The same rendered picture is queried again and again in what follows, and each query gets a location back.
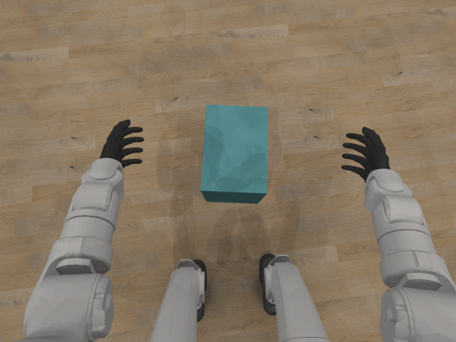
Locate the right robot hand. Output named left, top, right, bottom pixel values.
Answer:
left=341, top=127, right=390, bottom=183

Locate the carton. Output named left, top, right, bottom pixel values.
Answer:
left=200, top=105, right=268, bottom=204

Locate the right robot forearm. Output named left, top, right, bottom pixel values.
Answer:
left=363, top=169, right=456, bottom=295

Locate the left robot forearm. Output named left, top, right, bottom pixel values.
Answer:
left=24, top=158, right=124, bottom=337

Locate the left robot hand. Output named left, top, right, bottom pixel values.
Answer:
left=100, top=119, right=144, bottom=168

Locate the robot left thigh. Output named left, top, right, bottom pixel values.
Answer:
left=150, top=266, right=205, bottom=342

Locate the robot right upper arm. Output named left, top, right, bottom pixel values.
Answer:
left=380, top=286, right=456, bottom=342

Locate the robot left upper arm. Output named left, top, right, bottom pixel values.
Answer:
left=12, top=274, right=114, bottom=342

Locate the left robot foot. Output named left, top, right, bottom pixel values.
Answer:
left=193, top=260, right=207, bottom=322

